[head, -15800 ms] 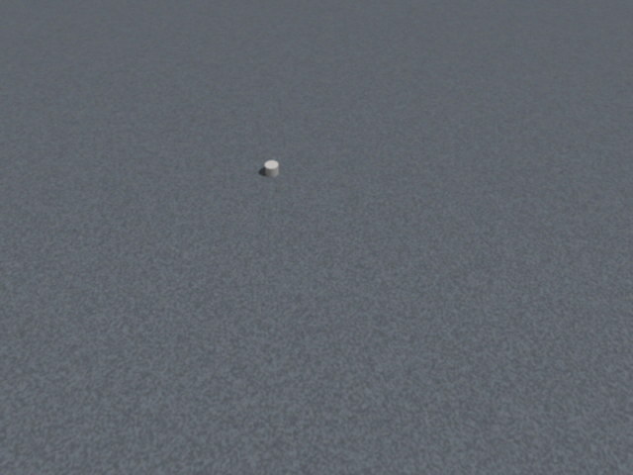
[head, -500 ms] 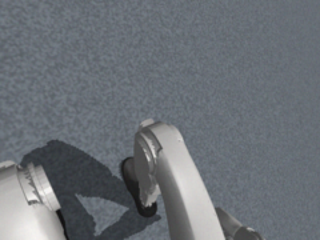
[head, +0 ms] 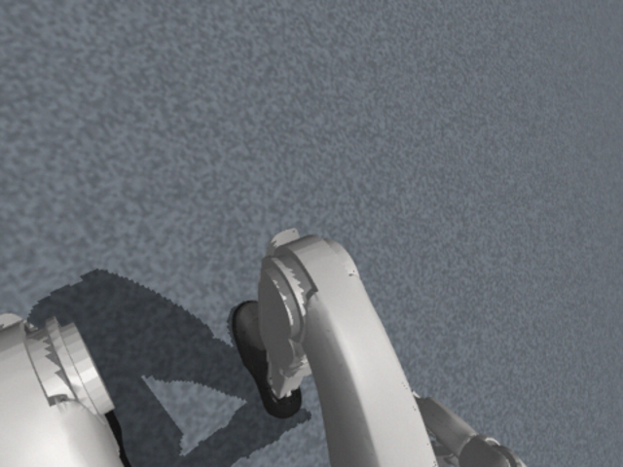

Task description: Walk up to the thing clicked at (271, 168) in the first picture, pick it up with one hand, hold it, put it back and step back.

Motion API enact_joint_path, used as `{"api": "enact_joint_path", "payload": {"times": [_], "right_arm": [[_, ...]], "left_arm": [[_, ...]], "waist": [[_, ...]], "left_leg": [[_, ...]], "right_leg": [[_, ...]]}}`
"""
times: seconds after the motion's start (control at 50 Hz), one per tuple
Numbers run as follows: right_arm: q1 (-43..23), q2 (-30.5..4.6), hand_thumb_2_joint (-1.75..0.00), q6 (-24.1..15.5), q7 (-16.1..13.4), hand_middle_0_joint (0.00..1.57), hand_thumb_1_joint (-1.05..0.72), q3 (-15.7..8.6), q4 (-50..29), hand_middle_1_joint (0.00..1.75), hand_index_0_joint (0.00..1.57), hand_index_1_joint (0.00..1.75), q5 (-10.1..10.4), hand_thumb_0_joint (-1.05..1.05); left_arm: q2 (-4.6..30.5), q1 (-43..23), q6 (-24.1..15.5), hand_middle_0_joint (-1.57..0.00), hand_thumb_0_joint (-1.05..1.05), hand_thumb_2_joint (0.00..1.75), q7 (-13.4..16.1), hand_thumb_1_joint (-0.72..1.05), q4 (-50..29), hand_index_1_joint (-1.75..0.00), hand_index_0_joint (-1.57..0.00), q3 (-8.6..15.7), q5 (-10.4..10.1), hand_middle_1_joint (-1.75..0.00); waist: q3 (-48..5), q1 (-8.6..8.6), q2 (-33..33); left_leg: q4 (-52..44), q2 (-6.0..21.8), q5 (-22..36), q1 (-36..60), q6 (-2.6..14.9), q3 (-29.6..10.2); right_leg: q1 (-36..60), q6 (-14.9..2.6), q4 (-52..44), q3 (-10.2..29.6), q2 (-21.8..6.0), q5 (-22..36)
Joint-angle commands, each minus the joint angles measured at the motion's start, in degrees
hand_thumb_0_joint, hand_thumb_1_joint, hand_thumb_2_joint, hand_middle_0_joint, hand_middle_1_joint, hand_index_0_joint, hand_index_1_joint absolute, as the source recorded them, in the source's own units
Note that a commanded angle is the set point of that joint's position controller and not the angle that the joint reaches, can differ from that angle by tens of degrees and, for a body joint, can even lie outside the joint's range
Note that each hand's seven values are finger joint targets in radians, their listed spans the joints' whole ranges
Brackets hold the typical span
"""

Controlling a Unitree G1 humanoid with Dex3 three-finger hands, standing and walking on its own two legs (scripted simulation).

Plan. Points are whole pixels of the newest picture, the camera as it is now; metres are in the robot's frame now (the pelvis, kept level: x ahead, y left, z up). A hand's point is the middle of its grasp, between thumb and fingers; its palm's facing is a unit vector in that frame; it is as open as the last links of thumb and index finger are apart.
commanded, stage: close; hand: left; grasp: from above
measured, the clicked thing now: out of the picture +0.45 +0.36 -0.28
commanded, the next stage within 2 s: settle in 0.44 s
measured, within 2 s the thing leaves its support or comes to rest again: leaves its support in 0.80 s
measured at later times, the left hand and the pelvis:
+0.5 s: hand out of the picture +0.44 +0.36 -0.24, palm faces -0.41 -0.17 -0.90, open 9.3 cm; pelvis +0.00 +0.00 +0.00, yaw +0 degrees
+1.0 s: hand out of the picture +0.45 +0.37 -0.20, palm faces -0.38 -0.14 -0.92, open 9.2 cm; pelvis +0.00 +0.00 +0.01, yaw +1 degrees
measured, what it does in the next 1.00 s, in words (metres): stands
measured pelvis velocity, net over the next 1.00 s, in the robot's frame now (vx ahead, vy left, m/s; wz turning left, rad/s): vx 0.00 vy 0.00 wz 0.01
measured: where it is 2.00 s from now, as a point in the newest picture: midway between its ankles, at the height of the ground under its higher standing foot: (198, 421)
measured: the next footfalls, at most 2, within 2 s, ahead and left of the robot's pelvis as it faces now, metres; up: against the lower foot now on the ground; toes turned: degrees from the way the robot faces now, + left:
none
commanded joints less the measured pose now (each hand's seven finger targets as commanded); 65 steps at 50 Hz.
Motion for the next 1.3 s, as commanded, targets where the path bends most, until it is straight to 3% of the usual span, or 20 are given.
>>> {"api": "enact_joint_path", "payload": {"times": [0.0,0.14,0.22,0.3,0.34,0.46,0.48,0.58,0.6,0.66,0.68,0.7,0.74,0.82,0.92,0.96,1.02,1.1,1.16,1.28], "right_arm": [[9.51,-18.35,-0.9,-0.02,-0.3,0.2,-0.89,-5.35,0.97,0.3,0.2,0.3,0.48,0.0],[10.4,-18.75,-0.9,0.67,-0.36,0.2,-0.89,-5.65,1.08,0.3,0.2,0.3,0.26,0.0],[10.18,-18.94,-0.9,0.55,-0.08,0.2,-0.89,-5.95,0.69,0.3,0.2,0.3,0.3,0.0],[10.3,-18.81,-0.9,0.93,-0.37,0.2,-0.89,-5.37,0.87,0.3,0.2,0.3,0.25,0.0],[9.41,-18.92,-0.9,0.63,-0.37,0.2,-0.89,-5.78,0.61,0.3,0.2,0.3,0.21,0.0],[10.11,-18.99,-0.9,0.84,-0.61,0.2,-0.89,-5.59,0.65,0.3,0.2,0.3,0.16,0.0],[9.58,-18.33,-0.9,0.62,-0.45,0.2,-0.89,-5.04,0.5,0.3,0.2,0.3,0.14,0.0],[9.77,-19.32,-0.9,0.32,-0.47,0.2,-0.91,-5.71,0.32,0.3,0.2,0.3,0.56,0.0],[10.26,-18.47,-0.9,0.58,-0.64,0.2,-0.9,-5.08,0.52,0.3,0.2,0.3,0.59,0.0],[11.03,-19.04,-0.9,0.86,-0.82,0.2,-0.91,-6.11,0.55,0.3,0.2,0.3,0.73,0.0],[10.62,-18.58,-0.9,0.76,-0.73,0.2,-0.91,-6.31,0.4,0.3,0.2,0.3,1.04,0.0],[10.91,-18.97,-0.9,0.94,-0.89,0.2,-0.9,-6.52,0.82,0.3,0.2,0.3,1.08,0.0],[10.81,-18.42,-0.9,1.13,-0.58,0.2,-0.91,-7.03,0.32,0.3,0.2,0.3,1.13,0.0],[11.76,-17.95,-0.9,2.03,-0.38,0.2,-0.9,-8.24,0.95,0.3,0.2,0.3,1.62,0.0],[11.2,-16.5,-0.9,2.56,-0.12,0.2,-0.9,-10.28,0.49,0.3,0.2,0.3,2.83,0.0],[12.65,-16.81,-0.9,3.42,-0.21,0.2,-0.9,-11.5,0.96,0.3,0.2,0.3,3.38,0.0],[12.81,-15.31,-0.9,4.47,0.16,0.2,-0.9,-12.32,0.77,0.3,0.2,0.3,4.36,0.0],[14.01,-15.3,-0.9,5.67,-0.26,0.2,-0.9,-13.97,0.76,0.3,0.2,0.3,6.07,0.0],[14.39,-14.63,-0.9,6.5,-0.68,0.2,-0.9,-14.27,0.62,0.3,0.2,0.3,6.76,0.0],[14.48,-13.48,-0.9,8.17,-2.0,0.2,-0.9,-15.14,-0.09,0.3,0.2,0.3,7.74,0.0]], "left_arm": [[12.57,-13.68,-0.69,-0.65,0.0,0.51,2.04,0.34,-7.79,-0.66,-0.71,-0.38,-0.71,-0.72],[13.56,-12.37,-1.0,-0.76,0.0,0.52,2.66,0.47,-6.72,-0.64,-0.81,0.96,-0.32,-0.69],[11.72,-13.89,-0.89,-0.8,0.0,0.49,2.55,0.53,-7.13,-0.62,-0.85,-0.63,-0.07,-0.68],[14.38,-12.91,-0.64,-0.86,0.0,0.52,3.14,0.6,-5.17,-0.62,-0.91,1.3,0.16,-0.67],[12.66,-13.63,-0.38,-0.89,0.0,0.53,2.7,0.65,-5.85,-0.62,-0.94,-0.31,0.41,-0.68],[14.38,-13.54,-0.44,-0.99,0.0,0.55,2.68,0.75,-7.0,-0.61,-1.03,1.14,0.05,-0.66],[12.99,-12.71,-0.19,-1.0,0.0,0.56,2.3,0.77,-4.5,-0.62,-1.05,-0.14,0.16,-0.66],[13.38,-13.03,-0.1,-0.98,0.0,0.55,1.38,0.65,-6.58,-0.59,-1.02,-0.64,-0.61,-0.63],[14.65,-12.85,-0.15,-0.97,0.0,0.56,1.63,0.65,-6.55,-0.59,-1.02,1.1,-1.02,-0.64],[15.58,-12.58,0.48,-0.99,0.0,0.55,0.86,0.66,-9.13,-0.57,-1.04,1.6,-1.16,-0.61],[13.85,-13.61,0.58,-0.99,0.0,0.55,0.2,0.65,-9.82,-0.57,-1.03,0.27,-1.49,-0.61],[16.45,-13.98,0.5,-0.98,0.0,0.55,0.22,0.65,-12.56,-0.58,-1.02,2.49,-1.82,-0.62],[14.18,-13.25,0.8,-0.99,0.0,0.53,-0.53,0.67,-13.84,-0.56,-1.04,1.72,-1.81,-0.61],[15.26,-11.76,1.66,-1.04,0.0,0.57,-1.06,0.73,-15.6,-0.57,-1.08,4.39,-1.54,-0.61],[8.52,-11.64,2.84,-1.06,0.0,0.59,-4.93,0.75,-20.81,-0.58,-1.1,0.54,-3.01,-0.62],[10.53,-8.77,3.33,-1.07,0.0,0.59,-5.75,0.77,-22.75,-0.58,-1.11,2.99,-3.2,-0.62],[3.88,-10.24,3.77,-1.09,0.0,0.58,-7.96,0.81,-25.62,-0.59,-1.13,-0.66,-4.26,-0.63],[2.47,-10.87,4.42,-1.1,0.0,0.59,-10.48,0.8,-24.32,-0.56,-1.14,-1.14,-4.37,-0.6],[2.57,-12.55,4.08,-1.1,0.0,0.58,-12.16,0.79,-26.06,-0.56,-1.13,-1.14,-4.34,-0.59],[2.06,-13.09,3.21,-1.11,0.0,0.6,-14.68,0.8,-28.45,-0.58,-1.14,-0.93,-3.98,-0.6]], "waist": [[-35.37,-3.56,33.06],[-36.59,-2.94,32.52],[-35.38,-3.55,32.77],[-35.77,-3.08,32.65],[-34.37,-3.43,31.88],[-36.16,-2.87,32.95],[-34.45,-3.47,31.98],[-35.32,-3.41,32.34],[-36.32,-3.04,30.95],[-38.54,-1.85,33.32],[-38.0,-2.07,34.23],[-40.62,-1.14,35.28],[-41.36,-1.02,37.38],[-41.52,-0.14,36.53],[-41.89,1.09,36.6],[-46.5,3.05,37.81],[-46.93,2.84,36.88],[-44.44,2.34,31.68],[-43.68,3.43,29.72],[-46.95,4.58,29.22]], "left_leg": [[-14.5,1.97,12.08,29.1,0.28,6.3],[-15.15,1.99,14.1,29.84,0.2,6.39],[-15.06,1.83,12.73,29.51,0.19,6.14],[-15.78,2.01,12.52,29.1,0.17,6.02],[-15.13,1.81,10.63,28.11,0.36,6.37],[-15.64,1.93,12.01,29.36,0.17,6.11],[-15.06,1.81,11.19,28.52,0.32,6.32],[-14.77,1.9,12.26,29.07,0.46,6.53],[-14.98,1.86,12.35,28.44,0.62,6.55],[-15.37,1.77,13.16,29.64,0.48,7.17],[-15.19,1.77,12.71,29.7,0.33,7.06],[-15.99,1.92,13.83,31.64,0.03,6.42],[-16.13,1.86,15.21,33.19,-0.37,6.32],[-15.47,1.48,15.76,30.97,0.03,7.58],[-17.11,0.96,13.25,30.11,0.26,8.44],[-18.2,0.89,14.59,32.5,0.05,8.3],[-18.92,0.64,14.28,31.78,0.28,8.56],[-19.19,0.2,10.9,28.82,1.0,8.93],[-20.04,-0.33,8.77,26.79,1.3,9.39],[-20.88,-0.98,9.01,28.7,1.31,10.46]], "right_leg": [[17.34,-4.82,-10.2,-8.07,1.94,14.68],[19.22,-4.96,-10.84,-7.97,2.38,15.97],[17.2,-4.94,-10.17,-8.17,1.89,15.03],[18.36,-5.08,-10.86,-8.05,2.15,14.73],[16.56,-4.92,-10.76,-7.92,1.98,13.37],[17.72,-5.0,-10.87,-8.07,2.08,14.11],[17.23,-4.93,-10.63,-7.91,1.85,13.71],[17.93,-4.8,-11.16,-7.46,2.08,14.65],[19.5,-4.72,-11.76,-7.51,2.17,14.92],[20.25,-4.93,-12.05,-7.03,2.24,15.37],[18.67,-5.1,-11.36,-6.98,2.0,14.78],[19.08,-5.22,-11.05,-7.47,1.88,15.32],[17.81,-5.46,-10.06,-7.54,1.64,15.95],[18.26,-5.49,-10.58,-6.86,1.65,16.76],[16.17,-5.71,-12.02,-5.91,1.57,14.56],[17.08,-5.99,-11.6,-5.69,1.37,15.11],[15.64,-6.03,-11.96,-5.38,1.12,15.29],[13.82,-5.87,-13.26,-4.26,0.78,12.86],[13.83,-6.13,-14.2,-3.72,0.36,10.63],[14.38,-6.3,-14.78,-2.68,-0.09,10.13]]}}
